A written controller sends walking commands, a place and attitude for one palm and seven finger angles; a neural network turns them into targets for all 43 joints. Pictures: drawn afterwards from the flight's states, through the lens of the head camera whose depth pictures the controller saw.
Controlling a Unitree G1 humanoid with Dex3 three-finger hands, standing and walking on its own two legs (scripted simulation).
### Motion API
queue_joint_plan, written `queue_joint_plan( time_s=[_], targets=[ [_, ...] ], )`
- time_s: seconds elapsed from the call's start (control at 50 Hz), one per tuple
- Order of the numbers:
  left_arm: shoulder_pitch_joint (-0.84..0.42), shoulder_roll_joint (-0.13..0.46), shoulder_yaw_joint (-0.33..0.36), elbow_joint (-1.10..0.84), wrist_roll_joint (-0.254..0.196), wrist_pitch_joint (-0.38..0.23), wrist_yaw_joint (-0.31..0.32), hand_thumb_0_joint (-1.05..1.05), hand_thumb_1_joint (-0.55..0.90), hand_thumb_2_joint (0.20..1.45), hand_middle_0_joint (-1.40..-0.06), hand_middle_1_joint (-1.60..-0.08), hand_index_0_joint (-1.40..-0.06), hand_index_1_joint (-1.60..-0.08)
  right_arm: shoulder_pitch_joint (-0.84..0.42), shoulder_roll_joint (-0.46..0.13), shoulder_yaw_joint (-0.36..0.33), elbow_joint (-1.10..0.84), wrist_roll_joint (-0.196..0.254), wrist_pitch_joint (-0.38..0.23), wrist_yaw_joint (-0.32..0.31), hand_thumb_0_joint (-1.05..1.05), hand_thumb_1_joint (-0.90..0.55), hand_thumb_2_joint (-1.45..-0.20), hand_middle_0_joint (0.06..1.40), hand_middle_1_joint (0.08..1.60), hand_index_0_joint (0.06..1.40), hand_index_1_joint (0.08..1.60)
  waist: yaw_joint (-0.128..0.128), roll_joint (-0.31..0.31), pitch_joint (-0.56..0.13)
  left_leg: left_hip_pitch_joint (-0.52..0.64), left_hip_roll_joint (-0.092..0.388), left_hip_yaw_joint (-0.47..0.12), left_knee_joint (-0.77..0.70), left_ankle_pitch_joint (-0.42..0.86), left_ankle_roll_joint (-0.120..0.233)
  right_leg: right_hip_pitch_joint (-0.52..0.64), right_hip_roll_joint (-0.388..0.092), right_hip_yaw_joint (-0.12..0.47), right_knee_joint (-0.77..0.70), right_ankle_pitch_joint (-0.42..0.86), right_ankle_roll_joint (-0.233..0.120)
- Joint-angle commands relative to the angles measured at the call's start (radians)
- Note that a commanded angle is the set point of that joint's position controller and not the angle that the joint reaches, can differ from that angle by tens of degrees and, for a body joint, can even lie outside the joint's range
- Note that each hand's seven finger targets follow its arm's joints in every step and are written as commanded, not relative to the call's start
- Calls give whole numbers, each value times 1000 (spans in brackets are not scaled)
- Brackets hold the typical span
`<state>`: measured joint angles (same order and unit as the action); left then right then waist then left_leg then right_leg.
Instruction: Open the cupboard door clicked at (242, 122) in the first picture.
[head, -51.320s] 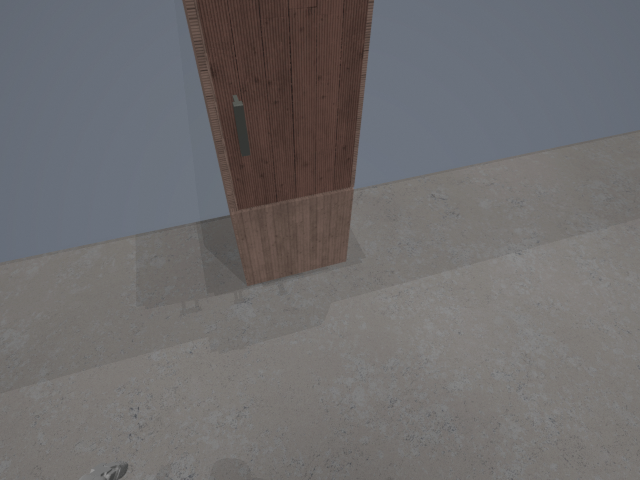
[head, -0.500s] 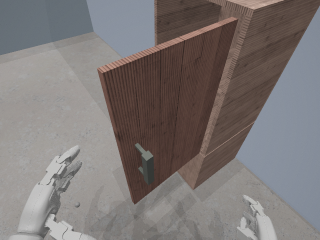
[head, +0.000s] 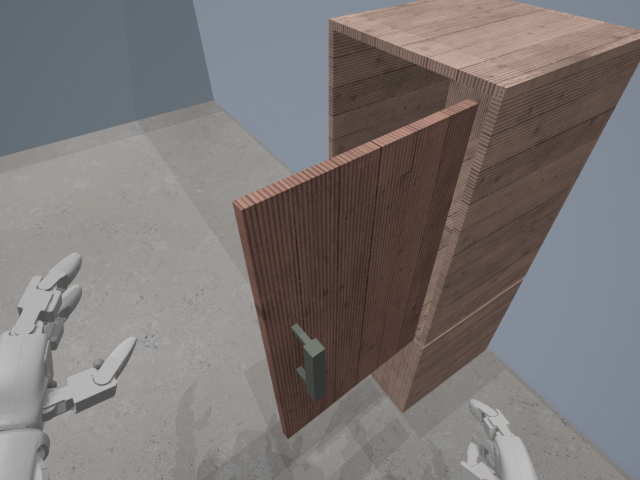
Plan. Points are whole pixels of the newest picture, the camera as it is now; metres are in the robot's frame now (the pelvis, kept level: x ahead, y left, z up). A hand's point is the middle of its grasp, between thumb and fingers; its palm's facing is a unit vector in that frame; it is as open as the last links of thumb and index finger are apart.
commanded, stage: draw the hand back to the body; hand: left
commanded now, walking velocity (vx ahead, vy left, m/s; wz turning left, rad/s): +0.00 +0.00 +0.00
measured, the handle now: (307, 362) +0.30 +0.06 -0.05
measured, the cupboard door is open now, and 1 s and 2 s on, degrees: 94 94 94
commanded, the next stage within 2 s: step back with the hand held close in 0.50 s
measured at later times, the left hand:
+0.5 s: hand (80, 351) +0.18 +0.25 +0.16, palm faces +0.44 -0.81 -0.38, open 7.5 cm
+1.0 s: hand (80, 362) +0.17 +0.25 +0.16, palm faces +0.34 -0.80 -0.50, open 7.4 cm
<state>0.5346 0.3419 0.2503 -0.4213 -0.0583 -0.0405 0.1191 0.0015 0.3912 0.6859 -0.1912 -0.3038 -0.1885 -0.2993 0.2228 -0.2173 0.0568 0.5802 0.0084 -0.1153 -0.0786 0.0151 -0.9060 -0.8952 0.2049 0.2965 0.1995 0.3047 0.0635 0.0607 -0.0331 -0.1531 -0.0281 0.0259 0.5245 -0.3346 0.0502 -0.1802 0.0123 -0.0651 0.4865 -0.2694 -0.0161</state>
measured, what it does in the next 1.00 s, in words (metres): stands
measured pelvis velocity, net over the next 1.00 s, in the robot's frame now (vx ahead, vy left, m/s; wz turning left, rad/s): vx -0.04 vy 0.00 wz -0.03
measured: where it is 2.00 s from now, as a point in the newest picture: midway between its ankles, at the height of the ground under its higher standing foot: outside the picture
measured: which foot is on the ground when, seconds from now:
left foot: down 0.00-1.00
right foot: down 0.00-1.00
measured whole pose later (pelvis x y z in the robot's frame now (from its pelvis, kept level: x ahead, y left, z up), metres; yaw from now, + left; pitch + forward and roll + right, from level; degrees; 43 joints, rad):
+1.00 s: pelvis -0.04 +0.00 +0.00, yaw -2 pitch +0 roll -1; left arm 0.56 0.42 0.39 -0.47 -0.05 -0.16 0.12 0.01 0.89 0.90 -0.21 -0.30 -0.21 -0.30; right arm 0.17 -0.25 -0.02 0.58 0.01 -0.01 -0.08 0.01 -0.91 -0.90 0.20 0.30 0.20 0.30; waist 0.00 0.02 0.02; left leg -0.23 -0.02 0.06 0.47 -0.24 0.05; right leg -0.26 0.02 -0.04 0.42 -0.16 -0.02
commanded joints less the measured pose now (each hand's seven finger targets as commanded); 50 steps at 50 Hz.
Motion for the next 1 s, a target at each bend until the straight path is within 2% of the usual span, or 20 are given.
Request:
queue_joint_plan(
  time_s=[0.0, 0.08, 0.1, 0.16, 0.26, 0.32, 0.36, 0.44, 0.48, 0.58, 0.6, 0.62, 0.64, 0.7, 0.76, 0.84, 0.9, 0.94, 0.96, 0.98],
  targets=[
    [-103, 177, 169, -205, -5, -75, 18, 0, 725, 825, -194, -300, -194, -300, -131, -116, -53, -149, -3, -54, -1, 0, -900, -900, 200, 300, 200, 300, 1, -1, -29, -19, 64, -52, -135, 358, -46, 100, -20, 32, -85, 217, -13],
    [-164, 205, 213, -230, -8, -88, 20, 0, 865, 885, -199, -300, -199, -300, -142, -118, -57, -135, -3, -57, 2, 0, -900, -900, 200, 300, 200, 300, 2, 51, -34, 4, 63, -49, -152, 366, -48, 120, -21, 40, -102, 225, -15],
    [-169, 210, 227, -217, -10, -90, 20, 0, 900, 900, -200, -300, -200, -300, -143, -116, -58, -128, -3, -56, 2, 0, -900, -900, 200, 300, 200, 300, 4, 34, -30, 6, 63, -48, -157, 359, -47, 121, -19, 36, -106, 222, -14],
    [-123, 139, 167, -151, -11, -86, 6, 0, 900, 900, -200, -300, -200, -300, -146, -122, -64, -123, 0, -49, 10, 0, -900, -900, 200, 300, 200, 300, -1, 14, 18, 3, 67, -48, -171, 338, -45, 104, -17, 35, -123, 197, -12],
    [-142, 184, 200, -172, -8, -96, 9, 0, 900, 900, -200, -300, -200, -300, -157, -125, -70, -123, -4, -44, 7, 0, -900, -900, 200, 300, 200, 300, 7, -17, -12, 6, 60, -42, -184, 272, -33, 131, -15, 44, -136, 174, -12],
    [-160, 194, 208, -218, -6, -104, 12, 0, 900, 900, -200, -300, -200, -300, -160, -118, -69, -122, -5, -52, 5, 0, -900, -900, 200, 300, 200, 300, 7, 37, -34, 18, 54, -37, -179, 295, -34, 144, -18, 51, -134, 204, -14],
    [-155, 202, 215, -201, -6, -101, 13, 0, 900, 900, -200, -300, -200, -300, -165, -117, -67, -114, -6, -57, 4, 0, -900, -900, 200, 300, 200, 300, 9, 31, -15, 17, 54, -36, -179, 289, -34, 138, -17, 54, -145, 203, -15],
    [-163, 187, 205, -193, -7, -104, 13, 0, 900, 900, -200, -300, -200, -300, -163, -115, -68, -108, -5, -65, 3, 0, -900, -900, 200, 300, 200, 300, 5, 13, 4, 18, 52, -36, -186, 261, -32, 125, -16, 54, -155, 175, -12],
    [-169, 184, 199, -197, -6, -107, 12, 0, 900, 900, -200, -300, -200, -300, -166, -114, -69, -106, -4, -70, 4, 0, -900, -900, 200, 300, 200, 300, 4, 44, 3, 27, 53, -35, -188, 258, -32, 123, -18, 58, -158, 172, -13],
    [-146, 173, 195, -169, -9, -109, 9, 0, 900, 900, -200, -300, -200, -300, -165, -115, -71, -100, -8, -71, 5, 0, -900, -900, 200, 300, 200, 300, 5, -10, 9, 27, 53, -32, -190, 262, -28, 126, -16, 57, -164, 178, -9],
    [-231, 194, 198, -204, -6, -114, 12, 0, 900, 900, -200, -300, -200, -300, -173, -118, -71, -96, -4, -72, 5, 0, -900, -900, 200, 300, 200, 300, -1, 9, 4, 33, 50, -31, -189, 246, -27, 119, -17, 64, -170, 166, -9],
    [-319, 320, 337, -229, 4, -155, 23, 0, 900, 900, -200, -300, -200, -300, -150, -138, -73, -131, 4, -54, 0, 0, -900, -900, 200, 300, 200, 300, -44, -50, 77, -43, 63, -59, -160, 155, -10, 22, -59, 176, -226, 182, -7],
    [-193, 237, 281, -125, 4, -155, 12, 0, 900, 900, -200, -300, -200, -300, -143, -130, -80, -108, -4, -36, -1, 0, -900, -900, 200, 300, 200, 300, -51, -90, 54, -21, 57, -60, -129, 149, -6, 6, -85, 187, -243, 175, -11],
    [-107, 190, 229, -138, 10, -172, 3, 0, 900, 900, -200, -300, -200, -300, -147, -142, -87, -119, -9, -9, 5, 0, -900, -900, 200, 300, 200, 300, -53, -31, -11, -15, 62, -52, -126, 206, -13, 25, -98, 171, -217, 235, -13],
    [-59, 212, 246, -183, 10, -178, 12, 0, 900, 900, -200, -300, -200, -300, -153, -147, -94, -131, -9, 11, 1, 0, -900, -900, 200, 300, 200, 300, -50, 3, -83, -34, 75, -58, -138, 312, -19, 89, -93, 134, -145, 378, -11],
    [-11, 247, 287, -222, 6, -174, 23, 0, 900, 900, -200, -300, -200, -300, -147, -140, -108, -160, -1, 42, -4, 0, -900, -900, 200, 300, 200, 300, -53, -54, -138, -62, 88, -56, -119, 383, -22, 118, -88, 133, -84, 480, -1],
    [6, 260, 302, -243, 6, -175, 33, 0, 900, 900, -200, -300, -200, -300, -146, -135, -111, -169, 2, 54, -9, 0, -900, -900, 200, 300, 200, 300, -56, -45, -137, -101, 90, -62, -108, 362, -24, 113, -97, 143, -63, 482, -8],
    [20, 262, 309, -247, 7, -177, 38, 0, 900, 900, -200, -300, -200, -300, -145, -134, -114, -172, 4, 58, -11, 0, -900, -900, 200, 300, 200, 300, -57, -53, -131, -130, 95, -68, -111, 318, -18, 104, -93, 147, -57, 437, -4],
    [14, 266, 309, -268, 8, -180, 39, 0, 900, 900, -200, -300, -200, -300, -147, -140, -116, -174, 4, 56, -13, 0, -900, -900, 200, 300, 200, 300, -56, -20, -125, -147, 93, -74, -108, 306, -16, 104, -97, 150, -53, 429, -8],
    [17, 260, 304, -268, 10, -182, 41, 0, 900, 900, -200, -300, -200, -300, -141, -137, -114, -177, 2, 55, -13, 0, -900, -900, 200, 300, 200, 300, -57, -22, -113, -167, 98, -84, -119, 276, -15, 97, -91, 150, -49, 381, -7]
  ],
)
